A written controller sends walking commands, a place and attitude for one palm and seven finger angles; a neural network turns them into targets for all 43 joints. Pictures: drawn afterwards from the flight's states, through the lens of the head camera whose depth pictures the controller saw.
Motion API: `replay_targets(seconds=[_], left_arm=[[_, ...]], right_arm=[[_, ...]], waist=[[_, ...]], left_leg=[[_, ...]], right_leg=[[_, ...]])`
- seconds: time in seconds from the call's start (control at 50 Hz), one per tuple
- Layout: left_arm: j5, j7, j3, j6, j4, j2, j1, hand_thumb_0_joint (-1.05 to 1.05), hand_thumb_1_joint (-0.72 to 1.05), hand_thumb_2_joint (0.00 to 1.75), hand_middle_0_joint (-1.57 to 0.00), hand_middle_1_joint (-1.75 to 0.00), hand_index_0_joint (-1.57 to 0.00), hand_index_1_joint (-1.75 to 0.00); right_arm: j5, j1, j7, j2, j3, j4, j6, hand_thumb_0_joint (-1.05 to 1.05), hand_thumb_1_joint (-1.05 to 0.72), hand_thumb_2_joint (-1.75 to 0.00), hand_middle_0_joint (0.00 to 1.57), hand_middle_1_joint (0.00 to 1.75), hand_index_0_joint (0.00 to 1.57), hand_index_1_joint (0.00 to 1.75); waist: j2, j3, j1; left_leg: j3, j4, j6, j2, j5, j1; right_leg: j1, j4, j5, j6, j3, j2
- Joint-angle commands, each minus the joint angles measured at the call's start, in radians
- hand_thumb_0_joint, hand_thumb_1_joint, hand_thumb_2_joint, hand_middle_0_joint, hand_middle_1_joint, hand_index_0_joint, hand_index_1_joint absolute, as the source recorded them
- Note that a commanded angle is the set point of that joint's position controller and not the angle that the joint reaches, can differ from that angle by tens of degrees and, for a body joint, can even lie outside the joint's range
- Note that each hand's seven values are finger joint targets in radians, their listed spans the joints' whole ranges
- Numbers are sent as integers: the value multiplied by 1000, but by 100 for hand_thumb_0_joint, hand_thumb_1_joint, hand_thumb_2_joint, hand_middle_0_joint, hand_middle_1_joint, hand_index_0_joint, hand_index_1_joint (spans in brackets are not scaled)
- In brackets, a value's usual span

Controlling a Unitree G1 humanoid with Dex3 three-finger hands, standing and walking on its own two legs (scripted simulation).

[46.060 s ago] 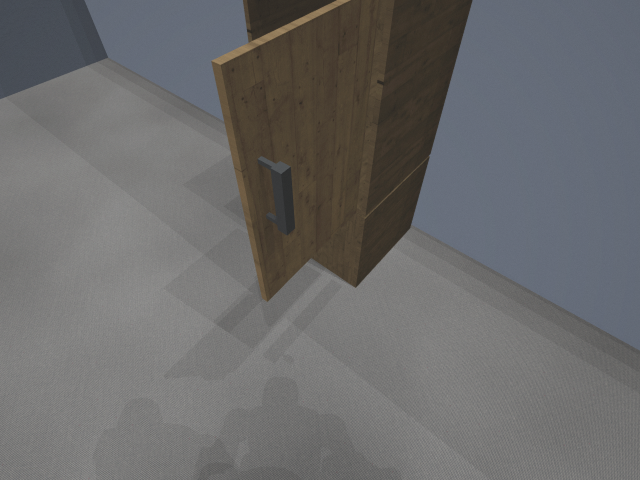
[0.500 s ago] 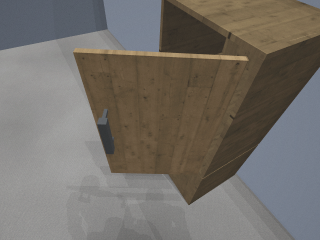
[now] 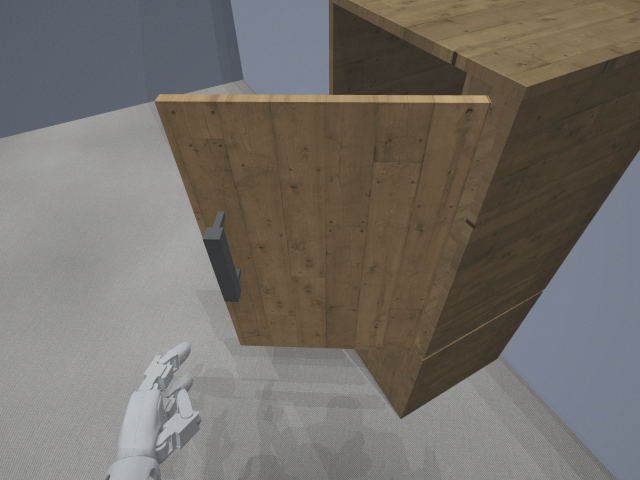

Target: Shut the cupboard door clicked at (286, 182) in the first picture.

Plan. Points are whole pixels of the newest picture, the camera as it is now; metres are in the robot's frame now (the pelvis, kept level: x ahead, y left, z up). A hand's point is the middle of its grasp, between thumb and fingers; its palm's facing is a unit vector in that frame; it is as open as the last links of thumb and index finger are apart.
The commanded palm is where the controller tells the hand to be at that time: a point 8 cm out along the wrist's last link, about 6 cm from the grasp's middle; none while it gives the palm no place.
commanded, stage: raise the hand and make a fist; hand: left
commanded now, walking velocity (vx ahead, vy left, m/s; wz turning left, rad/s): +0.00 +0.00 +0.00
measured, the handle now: (226, 257) +0.45 +0.15 +0.01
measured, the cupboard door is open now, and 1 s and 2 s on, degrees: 59 59 59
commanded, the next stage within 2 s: bring the fist close to the handle in 1.70 s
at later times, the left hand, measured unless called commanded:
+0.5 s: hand (236, 421) +0.21 +0.11 -0.02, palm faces -0.16 -0.99 -0.04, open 4.7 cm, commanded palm +0.17 +0.19 -0.02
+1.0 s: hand (190, 404) +0.22 +0.16 +0.01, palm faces -0.05 -1.00 -0.03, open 3.1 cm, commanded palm +0.20 +0.21 +0.00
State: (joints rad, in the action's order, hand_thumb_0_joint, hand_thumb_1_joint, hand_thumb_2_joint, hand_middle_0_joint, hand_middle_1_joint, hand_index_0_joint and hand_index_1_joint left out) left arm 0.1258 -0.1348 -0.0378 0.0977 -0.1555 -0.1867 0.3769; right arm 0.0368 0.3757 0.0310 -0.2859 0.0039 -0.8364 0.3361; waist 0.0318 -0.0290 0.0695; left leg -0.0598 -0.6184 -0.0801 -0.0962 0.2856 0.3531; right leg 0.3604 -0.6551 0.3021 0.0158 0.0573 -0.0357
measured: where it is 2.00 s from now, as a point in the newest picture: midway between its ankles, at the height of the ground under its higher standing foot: outside the picture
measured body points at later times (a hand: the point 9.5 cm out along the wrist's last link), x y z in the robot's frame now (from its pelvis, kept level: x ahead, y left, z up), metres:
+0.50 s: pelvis +0.00 -0.04 -0.09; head +0.08 -0.05 +0.36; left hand +0.21 +0.16 -0.01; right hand +0.23 -0.24 -0.16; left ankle +0.03 +0.06 -0.72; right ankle +0.02 -0.11 -0.72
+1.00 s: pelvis +0.01 -0.02 -0.06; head +0.07 +0.00 +0.38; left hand +0.22 +0.21 +0.01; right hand +0.19 -0.26 -0.12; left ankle +0.03 +0.06 -0.72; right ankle +0.02 -0.11 -0.72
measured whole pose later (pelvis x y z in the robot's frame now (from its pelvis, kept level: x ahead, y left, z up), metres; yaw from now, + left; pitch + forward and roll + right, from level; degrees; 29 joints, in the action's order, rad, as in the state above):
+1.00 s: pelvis +0.01 -0.02 -0.06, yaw -1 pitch +14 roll -2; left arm 0.29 0.24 0.12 0.40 0.16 -0.26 0.47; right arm 0.04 0.24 0.05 -0.23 -0.01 -0.48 0.17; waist 0.02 -0.14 0.00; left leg -0.03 -1.11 -0.07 -0.02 0.52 0.84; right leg 0.81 -1.06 0.50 0.04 0.10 0.03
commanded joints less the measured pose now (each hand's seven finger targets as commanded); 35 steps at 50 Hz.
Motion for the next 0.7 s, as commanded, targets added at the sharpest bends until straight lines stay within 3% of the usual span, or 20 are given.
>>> replay_targets(seconds=[0.0, 0.02, 0.06, 0.08, 0.12, 0.14, 0.16, 0.2, 0.22, 0.24, 0.32, 0.34, 0.4, 0.42, 0.46, 0.52, 0.56, 0.58, 0.62, 0.68], left_arm=[[67, 159, 56, 273, -76, 39, 179, 0, 90, 90, -40, -52, -40, -52], [89, 221, 121, 345, -112, -15, 237, 0, 90, 90, -42, -54, -42, -54], [121, 343, 187, 496, -61, -66, 223, 0, 90, 90, -46, -58, -46, -58], [109, 364, 256, 543, -40, -129, 205, 0, 90, 90, -47, -60, -47, -60], [74, 345, 312, 557, 77, -217, 195, 0, 90, 90, -51, -64, -51, -64], [65, 329, 268, 545, 187, -195, 164, 0, 90, 90, -53, -66, -53, -66], [66, 311, 250, 531, 270, -182, 152, 0, 90, 90, -55, -68, -55, -68], [87, 286, 228, 531, 473, -176, 73, 0, 90, 90, -58, -72, -58, -72], [108, 285, 194, 546, 607, -168, -11, 0, 90, 90, -60, -74, -60, -74], [122, 289, 175, 563, 678, -166, -47, 0, 90, 90, -62, -76, -62, -76], [170, 399, 10, 591, 598, -43, -98, 0, 90, 90, -69, -84, -69, -84], [171, 424, 39, 577, 527, -73, -100, 0, 90, 90, -71, -86, -71, -86], [148, 488, 90, 442, 339, -111, 39, 0, 90, 90, -77, -92, -77, -92], [142, 498, 147, 377, 265, -157, 77, 0, 90, 90, -79, -94, -79, -94], [151, 508, 238, 270, 328, -214, 136, 0, 90, 90, -82, -98, -82, -98], [182, 433, 367, 200, 477, -254, 164, 0, 90, 90, -88, -104, -88, -104], [208, 373, 378, 234, 554, -206, 189, 0, 90, 90, -92, -108, -92, -108], [212, 354, 350, 266, 567, -171, 187, 0, 90, 90, -93, -110, -93, -110], [198, 344, 300, 337, 561, -142, 157, 0, 90, 90, -97, -114, -97, -114], [181, 393, 172, 419, 456, -75, 119, 0, 90, 90, -102, -120, -102, -120]], right_arm=[[-22, -169, -16, -103, -66, 258, 60, 0, -90, -90, 20, 30, 20, 30], [-23, -184, -27, -110, -80, 274, 37, 0, -90, -90, 20, 30, 20, 30], [-32, -240, -53, -108, -87, 355, -1, 0, -90, -90, 20, 30, 20, 30], [-31, -250, -60, -101, -94, 386, -18, 0, -90, -90, 20, 30, 20, 30], [-28, -273, -67, -87, -96, 441, -52, 0, -90, -90, 20, 30, 20, 30], [-26, -297, -73, -84, -91, 481, -61, 0, -90, -90, 20, 30, 20, 30], [-23, -294, -76, -78, -88, 502, -68, 0, -90, -90, 20, 30, 20, 30], [-26, -266, -70, -77, -82, 519, -67, 0, -90, -90, 20, 30, 20, 30], [-28, -246, -60, -76, -75, 526, -63, 0, -90, -90, 20, 30, 20, 30], [-26, -238, -46, -77, -73, 516, -55, 0, -90, -90, 20, 30, 20, 30], [-23, -207, -4, -94, -50, 454, -16, 0, -90, -90, 20, 30, 20, 30], [-20, -185, 6, -101, -55, 431, -14, 0, -90, -90, 20, 30, 20, 30], [0, -175, 23, -97, -64, 448, -37, 0, -90, -90, 20, 30, 20, 30], [10, -189, 24, -95, -63, 450, -55, 0, -90, -90, 20, 30, 20, 30], [21, -213, 21, -80, -67, 504, -89, 0, -90, -90, 20, 30, 20, 30], [15, -236, 18, -43, -58, 536, -136, 0, -90, -90, 20, 30, 20, 30], [8, -213, 16, -12, -56, 533, -141, 0, -90, -90, 20, 30, 20, 30], [6, -210, 16, -7, -53, 523, -135, 0, -90, -90, 20, 30, 20, 30], [0, -204, 19, -17, -49, 500, -122, 0, -90, -90, 20, 30, 20, 30], [-7, -175, 15, -47, -56, 460, -97, 0, -90, -90, 20, 30, 20, 30]], waist=[[-498, 50, -76], [-470, 21, -116], [-338, -17, -133], [-241, -64, -152], [51, -118, -194], [150, -168, -192], [201, -215, -186], [274, -314, -141], [231, -357, -90], [226, -384, -62], [34, -292, 52], [-30, -272, 57], [-181, -255, 8], [-158, -259, -34], [-140, -391, -101], [-76, -511, -163], [-64, -497, -161], [-48, -454, -148], [-58, -386, -121], [-41, -267, -41]], left_leg=[[120, -109, 99, 69, 218, 317], [80, -163, 109, 57, 174, 371], [56, -274, 113, 44, 181, 483], [46, -311, 102, 38, 187, 531], [32, -327, 87, 32, 173, 542], [39, -311, 81, 37, 168, 491], [60, -291, 79, 52, 175, 444], [104, -304, 67, 72, 144, 353], [111, -343, 53, 75, 126, 350], [116, -380, 46, 77, 88, 334], [142, -516, 31, 89, 51, 428], [145, -539, 35, 94, 71, 478], [117, -530, 33, 98, 111, 582], [103, -524, 33, 92, 84, 598], [89, -490, 41, 77, 25, 574], [92, -451, 52, 69, -80, 499], [98, -414, 62, 73, -126, 452], [99, -397, 63, 74, -129, 438], [103, -397, 58, 82, -135, 441], [118, -410, 60, 88, -74, 443]], right_leg=[[308, 25, 391, 17, -12, 5], [280, 4, 410, 31, -56, -4], [277, -80, 408, 43, -131, -30], [270, -133, 377, 46, -154, -29], [279, -200, 339, 61, -177, -16], [310, -234, 310, 64, -155, 3], [333, -269, 267, 65, -120, 19], [386, -307, 158, 58, -78, 41], [391, -306, 137, 44, -86, 47], [395, -291, 118, 39, -104, 50], [477, -287, 55, 9, -133, 51], [480, -284, 69, 1, -137, 46], [412, -231, 152, -19, -170, 25], [368, -225, 130, -24, -198, 18], [200, -227, 5, -40, -225, -14], [23, -261, -274, -59, -227, -25], [-10, -280, -443, -54, -186, -18], [25, -280, -445, -43, -161, -7], [119, -292, -394, -30, -138, 12], [310, -294, -205, -25, -98, 26]])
